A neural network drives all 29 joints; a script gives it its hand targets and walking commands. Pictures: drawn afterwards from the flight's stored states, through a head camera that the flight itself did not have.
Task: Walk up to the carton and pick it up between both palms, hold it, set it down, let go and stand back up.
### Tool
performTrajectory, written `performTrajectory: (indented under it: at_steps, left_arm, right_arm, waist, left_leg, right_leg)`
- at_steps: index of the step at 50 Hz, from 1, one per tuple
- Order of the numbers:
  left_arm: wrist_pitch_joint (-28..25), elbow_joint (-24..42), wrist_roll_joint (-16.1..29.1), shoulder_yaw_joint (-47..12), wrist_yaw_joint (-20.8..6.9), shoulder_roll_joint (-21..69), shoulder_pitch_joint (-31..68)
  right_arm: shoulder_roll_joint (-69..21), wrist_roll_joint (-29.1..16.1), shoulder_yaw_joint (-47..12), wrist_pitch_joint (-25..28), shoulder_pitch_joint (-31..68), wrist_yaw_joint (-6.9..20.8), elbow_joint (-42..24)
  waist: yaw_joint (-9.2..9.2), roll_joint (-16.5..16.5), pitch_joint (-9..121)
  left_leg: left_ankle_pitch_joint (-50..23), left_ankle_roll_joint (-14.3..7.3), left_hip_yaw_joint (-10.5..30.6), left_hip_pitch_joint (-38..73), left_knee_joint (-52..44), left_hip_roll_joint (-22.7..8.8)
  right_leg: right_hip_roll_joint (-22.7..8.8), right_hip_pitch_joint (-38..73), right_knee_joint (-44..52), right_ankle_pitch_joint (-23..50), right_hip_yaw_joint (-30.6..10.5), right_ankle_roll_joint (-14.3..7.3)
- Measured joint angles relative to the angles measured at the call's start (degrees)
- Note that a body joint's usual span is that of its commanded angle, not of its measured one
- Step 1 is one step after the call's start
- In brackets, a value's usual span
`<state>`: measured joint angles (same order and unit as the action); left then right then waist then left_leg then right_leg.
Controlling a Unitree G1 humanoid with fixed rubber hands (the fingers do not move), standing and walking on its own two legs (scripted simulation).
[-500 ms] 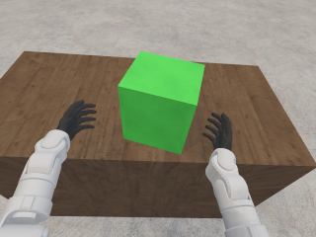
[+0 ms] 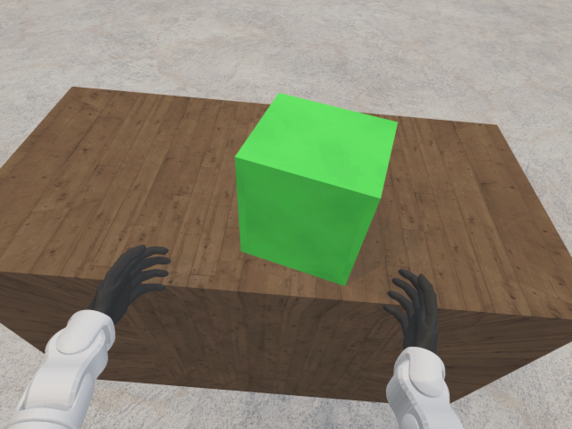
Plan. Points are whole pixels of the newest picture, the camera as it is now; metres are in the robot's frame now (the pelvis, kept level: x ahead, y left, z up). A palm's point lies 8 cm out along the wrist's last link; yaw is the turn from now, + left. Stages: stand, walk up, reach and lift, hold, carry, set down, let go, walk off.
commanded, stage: set down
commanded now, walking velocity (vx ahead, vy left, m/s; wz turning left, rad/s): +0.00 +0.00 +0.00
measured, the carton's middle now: (312, 192) +0.47 +0.00 +0.04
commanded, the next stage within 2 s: let go in 1.28 s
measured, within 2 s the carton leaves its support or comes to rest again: neither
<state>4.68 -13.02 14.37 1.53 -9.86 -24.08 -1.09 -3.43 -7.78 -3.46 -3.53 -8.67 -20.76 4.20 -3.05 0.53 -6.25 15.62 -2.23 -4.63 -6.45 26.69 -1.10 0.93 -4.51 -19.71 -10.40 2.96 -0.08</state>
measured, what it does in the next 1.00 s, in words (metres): stands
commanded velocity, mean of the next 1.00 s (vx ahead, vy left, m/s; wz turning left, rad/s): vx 0.00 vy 0.00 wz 0.00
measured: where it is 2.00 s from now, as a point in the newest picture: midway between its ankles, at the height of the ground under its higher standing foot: outside the picture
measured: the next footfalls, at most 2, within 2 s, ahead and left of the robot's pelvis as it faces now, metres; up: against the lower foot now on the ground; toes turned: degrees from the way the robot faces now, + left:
none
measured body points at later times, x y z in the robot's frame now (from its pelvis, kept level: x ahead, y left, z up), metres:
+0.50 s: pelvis +0.02 -0.02 +0.00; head +0.03 +0.00 +0.45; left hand +0.23 +0.24 -0.02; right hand +0.22 -0.19 -0.02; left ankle +0.00 +0.08 -0.74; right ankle +0.01 -0.13 -0.74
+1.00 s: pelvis +0.02 -0.03 +0.00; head +0.02 -0.02 +0.45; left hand +0.19 +0.22 -0.06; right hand +0.19 -0.23 -0.06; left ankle +0.00 +0.08 -0.74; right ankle +0.01 -0.13 -0.74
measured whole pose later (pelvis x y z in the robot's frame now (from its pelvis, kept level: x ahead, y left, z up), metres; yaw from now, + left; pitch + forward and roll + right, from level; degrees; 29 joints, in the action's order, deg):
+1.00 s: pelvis +0.02 -0.03 +0.00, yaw -1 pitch -4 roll -1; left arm 3.5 -23.3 4.5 0.1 -4.6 -16.8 -13.9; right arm 5.7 -2.8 -0.6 8.2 -15.5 -4.7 28.1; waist -1.9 0.4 -4.2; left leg 13.5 -0.3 -4.9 -3.1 20.3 -1.5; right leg 1.6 -3.6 -18.2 -11.1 2.6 -1.8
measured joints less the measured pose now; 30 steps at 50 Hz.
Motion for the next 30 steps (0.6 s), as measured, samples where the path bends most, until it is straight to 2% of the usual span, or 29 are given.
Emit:
performTrajectory:
  at_steps: [18, 30]
  left_arm:
    - [-2.1, 0.3, -1.7, -1.3, 1.3, 1.4, -8.1]
    - [-2.2, -2.2, -4.4, -1.2, 1.9, 3.4, -11.9]
  right_arm:
    - [3.8, 0.9, 0.3, 1.1, -6.8, 6.0, 2.3]
    - [5.5, 1.9, 0.5, 5.8, -9.1, 9.6, 8.1]
  waist:
    - [0.75, -0.4, 0.5]
    - [0.81, -0.6, 0.8]
  left_leg:
    - [-0.4, 0.8, -0.3, 1.8, -2.6, -0.2]
    - [-1.0, 1.5, -0.1, 2.5, -4.4, -0.4]
  right_leg:
    - [0.4, 0.9, 0.9, -0.5, -0.3, -0.7]
    - [0.6, 0.9, 1.2, -0.8, -0.2, -1.3]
